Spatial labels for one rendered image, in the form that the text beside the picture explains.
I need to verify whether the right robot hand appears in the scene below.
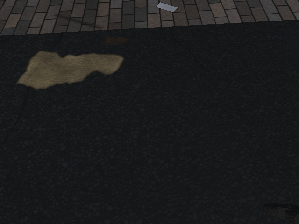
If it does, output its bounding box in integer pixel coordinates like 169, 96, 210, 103
263, 203, 299, 224

